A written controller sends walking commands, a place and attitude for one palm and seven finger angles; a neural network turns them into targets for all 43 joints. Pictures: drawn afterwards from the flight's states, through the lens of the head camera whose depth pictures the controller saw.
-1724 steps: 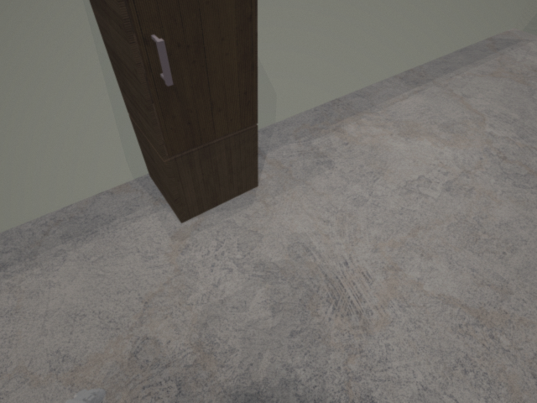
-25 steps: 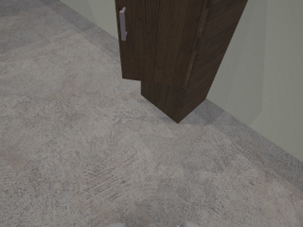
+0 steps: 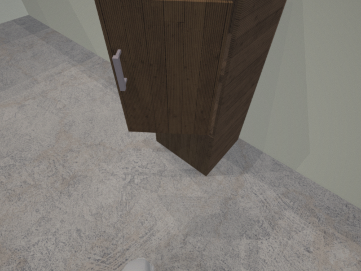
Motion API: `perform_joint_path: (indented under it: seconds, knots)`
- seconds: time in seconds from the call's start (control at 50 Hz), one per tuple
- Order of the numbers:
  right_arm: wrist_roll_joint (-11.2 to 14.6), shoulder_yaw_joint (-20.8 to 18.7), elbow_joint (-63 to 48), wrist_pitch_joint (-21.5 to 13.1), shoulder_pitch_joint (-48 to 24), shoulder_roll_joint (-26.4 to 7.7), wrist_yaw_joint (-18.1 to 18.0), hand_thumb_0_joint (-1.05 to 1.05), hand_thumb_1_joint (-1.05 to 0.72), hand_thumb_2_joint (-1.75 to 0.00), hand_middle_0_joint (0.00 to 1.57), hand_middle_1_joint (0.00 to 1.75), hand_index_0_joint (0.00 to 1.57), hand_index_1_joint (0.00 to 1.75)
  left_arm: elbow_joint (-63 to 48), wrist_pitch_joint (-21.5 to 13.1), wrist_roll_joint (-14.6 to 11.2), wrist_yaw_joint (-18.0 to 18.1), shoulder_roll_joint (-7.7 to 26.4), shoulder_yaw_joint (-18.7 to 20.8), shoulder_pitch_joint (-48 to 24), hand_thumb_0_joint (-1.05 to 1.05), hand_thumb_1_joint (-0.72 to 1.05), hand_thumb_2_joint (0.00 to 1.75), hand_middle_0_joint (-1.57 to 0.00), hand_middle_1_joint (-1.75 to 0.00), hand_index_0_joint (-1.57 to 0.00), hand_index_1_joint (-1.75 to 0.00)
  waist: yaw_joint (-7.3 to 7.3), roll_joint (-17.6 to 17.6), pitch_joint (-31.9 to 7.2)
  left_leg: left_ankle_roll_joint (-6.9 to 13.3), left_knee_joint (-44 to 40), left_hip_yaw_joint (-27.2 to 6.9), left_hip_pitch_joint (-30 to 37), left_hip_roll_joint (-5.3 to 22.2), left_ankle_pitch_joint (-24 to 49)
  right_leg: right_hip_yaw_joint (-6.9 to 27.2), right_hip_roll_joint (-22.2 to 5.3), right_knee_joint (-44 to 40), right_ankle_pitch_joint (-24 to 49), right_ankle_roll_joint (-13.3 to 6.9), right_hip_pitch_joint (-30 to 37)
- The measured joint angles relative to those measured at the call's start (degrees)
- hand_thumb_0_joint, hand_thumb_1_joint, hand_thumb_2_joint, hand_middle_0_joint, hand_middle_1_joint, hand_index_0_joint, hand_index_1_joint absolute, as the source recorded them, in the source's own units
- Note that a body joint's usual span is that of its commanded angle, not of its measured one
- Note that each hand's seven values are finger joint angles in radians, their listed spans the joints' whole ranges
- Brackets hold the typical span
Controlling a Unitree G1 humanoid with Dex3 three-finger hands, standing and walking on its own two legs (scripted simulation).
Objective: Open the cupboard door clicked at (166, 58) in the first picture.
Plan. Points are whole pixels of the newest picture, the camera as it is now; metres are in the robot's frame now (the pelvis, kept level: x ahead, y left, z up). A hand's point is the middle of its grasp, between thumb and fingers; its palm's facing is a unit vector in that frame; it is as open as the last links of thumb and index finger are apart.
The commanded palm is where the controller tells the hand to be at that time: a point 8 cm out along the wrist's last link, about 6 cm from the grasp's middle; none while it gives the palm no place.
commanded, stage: take the last steps up to it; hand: left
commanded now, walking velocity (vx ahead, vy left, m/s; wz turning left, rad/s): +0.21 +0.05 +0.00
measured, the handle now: (120, 70) +0.73 +0.25 +0.02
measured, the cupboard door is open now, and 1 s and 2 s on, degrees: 37 37 37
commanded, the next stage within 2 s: come to a stop and stand still in 0.14 s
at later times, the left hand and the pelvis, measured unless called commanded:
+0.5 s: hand (93, 252) +0.19 +0.25 -0.19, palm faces +0.02 -0.98 -0.17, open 7.3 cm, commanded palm none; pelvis +0.14 +0.07 -0.01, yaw -1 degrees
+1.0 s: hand (93, 258) +0.18 +0.25 -0.20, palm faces -0.01 -0.98 -0.19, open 7.3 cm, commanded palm none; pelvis +0.13 +0.07 -0.02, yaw -2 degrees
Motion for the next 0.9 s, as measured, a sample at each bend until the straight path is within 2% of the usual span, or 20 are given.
perform_joint_path:
  seconds: [0.08,0.14,0.16,0.18,0.22,0.26,0.28,0.32,0.36,0.42,0.52,0.58,0.6,0.64,0.7,0.76,0.8,0.84,0.86,0.9]
  knots:
    - [0.03,-0.08,-1.22,-0.33,-2.80,-0.40,0.45,0.01,-0.91,-0.90,0.20,0.30,0.20,0.30,2.91,0.67,0.31,-0.42,0.28,-0.41,2.95,-0.01,0.94,0.90,-0.20,-0.30,-0.20,-0.30,1.49,-0.75,0.48,0.50,-10.75,0.89,0.72,-0.22,2.09,0.03,-0.87,-0.32,-2.47,1.82,3.38]
    - [-0.14,0.16,-2.19,-1.30,-4.16,-0.91,0.54,0.01,-0.91,-0.90,0.20,0.30,0.20,0.30,4.73,1.58,0.23,-0.58,0.20,-0.47,5.55,0.00,0.93,0.90,-0.20,-0.30,-0.20,-0.30,2.34,-1.24,0.56,1.41,-18.88,2.22,4.71,-1.52,4.43,0.27,-1.96,3.64,-6.83,3.66,4.72]
    - [-0.36,0.26,-2.82,-1.96,-4.36,-1.45,0.45,0.01,-0.91,-0.90,0.20,0.30,0.20,0.30,5.02,1.96,0.15,-0.63,-0.13,-0.53,6.69,0.00,0.92,0.90,-0.20,-0.30,-0.20,-0.30,2.52,-0.59,0.30,2.64,-20.90,2.04,6.01,-1.37,7.41,0.41,-1.94,7.73,-9.10,3.67,3.58]
    - [-0.60,0.17,-3.21,-2.49,-4.95,-1.37,0.04,0.01,-0.91,-0.90,0.20,0.30,0.20,0.30,5.39,2.56,-0.01,-0.66,-0.07,-0.57,6.96,0.00,0.92,0.90,-0.20,-0.30,-0.20,-0.30,2.26,-0.97,0.62,3.92,-18.70,2.36,5.36,-1.67,9.05,1.07,-2.49,14.82,-12.10,3.08,1.19]
    - [-0.74,0.43,-3.89,-2.77,-5.56,-0.72,-0.63,0.01,-0.91,-0.90,0.20,0.30,0.20,0.30,5.68,3.76,0.10,-0.38,0.27,-0.64,6.45,0.00,0.92,0.90,-0.20,-0.30,-0.20,-0.30,2.27,-2.19,1.19,5.50,-15.10,3.55,5.30,-2.33,5.36,3.76,-2.37,30.88,-15.73,1.41,-5.37]
    - [-0.64,0.73,-4.20,-2.66,-5.14,-0.13,-1.23,0.01,-0.91,-0.90,0.20,0.30,0.20,0.30,5.38,4.35,0.26,-0.43,0.37,-0.64,5.10,0.00,0.92,0.90,-0.20,-0.30,-0.20,-0.30,2.35,-2.50,0.93,6.04,-16.12,4.33,6.67,-2.90,3.30,4.41,-2.09,41.43,-13.54,0.77,-11.77]
    - [-0.61,0.95,-4.11,-2.63,-4.76,0.19,-1.53,0.01,-0.91,-0.90,0.20,0.30,0.20,0.30,4.95,4.43,0.34,-0.50,0.37,-0.63,4.19,0.01,0.92,0.90,-0.20,-0.30,-0.20,-0.30,2.32,-2.51,0.82,5.83,-17.67,4.52,7.62,-3.24,3.68,4.31,-2.15,43.43,-11.76,0.83,-14.22]
    - [-0.43,1.39,-3.52,-2.55,-3.95,0.81,-2.27,0.00,-0.91,-0.90,0.20,0.30,0.20,0.30,3.73,4.43,0.26,-0.34,0.19,-0.73,2.18,0.01,0.92,0.90,-0.20,-0.30,-0.19,-0.30,2.31,-2.46,0.73,6.05,-21.17,4.67,9.60,-4.07,4.90,4.35,-2.39,41.62,-8.48,1.51,-17.25]
    - [-0.23,1.37,-2.82,-2.16,-3.44,0.61,-3.07,0.00,-0.93,-0.90,0.21,0.30,0.20,0.30,2.34,4.53,0.07,-0.05,-0.27,-0.93,0.40,0.01,0.91,0.90,-0.20,-0.30,-0.19,-0.30,2.06,-2.06,0.59,6.45,-23.77,4.54,11.08,-4.54,5.70,4.57,-2.28,35.68,-7.15,2.28,-18.14]
    - [-0.26,1.58,-1.78,-0.83,-3.08,0.43,-3.18,0.00,-0.94,-0.90,0.21,0.30,0.20,0.30,0.77,5.37,0.16,0.39,-0.50,-0.91,-1.78,0.01,0.92,0.90,-0.20,-0.30,-0.19,-0.30,1.46,-1.49,0.27,6.46,-24.67,4.27,12.10,-4.41,5.35,4.63,-1.60,28.04,-7.16,2.93,-17.53]
    - [-0.34,0.95,-1.07,0.83,-2.66,0.48,-3.26,0.00,-0.92,-0.90,0.21,0.30,0.20,0.30,-0.92,6.83,0.27,0.30,0.55,-0.48,-4.24,0.01,0.93,0.90,-0.20,-0.30,-0.20,-0.30,0.23,-0.47,0.24,5.65,-22.69,4.07,12.15,-3.29,3.20,4.06,-0.31,21.35,-7.79,2.72,-14.13]
    - [-0.07,0.42,-1.18,1.19,-1.94,0.26,-3.23,0.01,-0.92,-0.90,0.21,0.30,0.20,0.30,-2.11,6.64,0.26,0.37,1.15,-0.42,-4.83,0.00,0.92,0.90,-0.20,-0.30,-0.20,-0.30,-0.21,0.08,0.23,4.78,-20.44,3.98,11.29,-2.85,1.77,4.04,0.09,13.64,-1.20,2.07,-9.79]
    - [0.11,0.24,-1.21,1.34,-1.68,0.22,-3.14,0.01,-0.91,-0.90,0.21,0.30,0.20,0.30,-2.51,6.34,0.32,0.47,1.46,-0.40,-4.78,0.00,0.92,0.90,-0.20,-0.30,-0.20,-0.30,-0.13,-0.14,0.03,4.38,-19.34,4.20,10.71,-2.88,1.11,4.42,0.08,11.18,-1.24,1.80,-8.54]
    - [0.47,-0.22,-1.27,1.93,-1.78,-0.38,-2.83,0.01,-0.91,-0.90,0.21,0.30,0.20,0.30,-2.55,5.88,0.46,0.74,1.32,-0.57,-5.05,0.00,0.92,0.90,-0.20,-0.30,-0.20,-0.30,-0.46,0.85,0.31,3.24,-17.13,3.54,9.79,-2.43,-0.95,4.28,0.70,11.29,-3.73,1.17,-8.51]
    - [0.66,-0.50,-1.29,3.07,-1.81,-1.09,-2.72,0.01,-0.91,-0.90,0.21,0.30,0.20,0.30,-2.21,5.16,0.42,1.10,0.72,-1.11,-5.45,0.00,0.91,0.90,-0.20,-0.30,-0.20,-0.30,-0.90,1.31,0.85,1.67,-8.76,0.44,8.09,-3.94,-10.37,3.80,0.61,11.26,-3.64,0.59,-8.00]
    - [0.91,-0.40,-0.98,3.67,-2.14,-1.30,-2.69,0.01,-0.91,-0.90,0.20,0.30,0.20,0.30,-1.82,5.00,0.37,1.34,0.11,-1.34,-5.79,0.00,0.91,0.90,-0.20,-0.30,-0.20,-0.30,-0.60,0.70,1.37,0.63,-4.36,-0.86,8.35,-5.09,-13.25,3.81,0.19,10.04,-2.88,0.58,-6.87]
    - [0.96,-0.20,-0.96,3.64,-2.37,-1.14,-2.58,0.01,-0.91,-0.90,0.20,0.30,0.20,0.30,-1.58,5.04,0.32,1.35,-0.06,-1.39,-5.87,0.00,0.91,0.90,-0.20,-0.30,-0.20,-0.30,-0.34,-0.04,1.50,0.19,-7.52,-0.82,10.09,-5.30,-11.83,3.84,-0.12,9.56,-2.53,0.89,-6.48]
    - [0.92,0.08,-1.03,3.19,-2.51,-0.92,-2.46,0.01,-0.91,-0.90,0.20,0.30,0.20,0.30,-1.22,5.12,0.09,1.29,-0.02,-1.42,-5.74,0.00,0.91,0.90,-0.20,-0.30,-0.20,-0.30,-0.13,-0.72,1.48,0.16,-15.35,-0.66,13.18,-5.13,-5.91,3.89,-0.27,10.25,-2.71,1.37,-6.71]
    - [0.80,0.22,-1.21,2.74,-2.35,-1.02,-2.39,0.01,-0.91,-0.90,0.20,0.30,0.20,0.30,-1.10,5.28,-0.11,1.20,-0.13,-1.44,-5.59,0.00,0.91,0.90,-0.20,-0.30,-0.20,-0.30,-0.08,-0.39,1.27,0.87,-19.25,-1.05,14.55,-4.51,-0.31,3.60,0.10,11.10,-3.09,1.67,-7.16]
    - [0.44,0.57,-0.88,2.24,-2.49,-0.48,-2.46,0.01,-0.91,-0.90,0.20,0.30,0.20,0.30,-0.58,5.95,-0.40,1.15,0.07,-1.42,-5.67,0.00,0.91,0.90,-0.20,-0.30,-0.20,-0.30,0.46,-1.38,1.39,3.23,-19.16,-0.77,14.67,-4.97,0.50,3.83,-0.37,11.81,-3.43,2.28,-7.22]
